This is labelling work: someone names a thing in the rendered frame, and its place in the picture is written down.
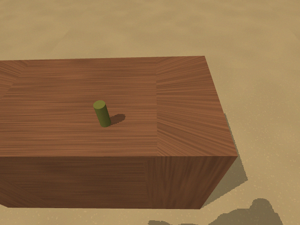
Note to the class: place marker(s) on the can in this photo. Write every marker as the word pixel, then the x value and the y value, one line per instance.
pixel 102 113

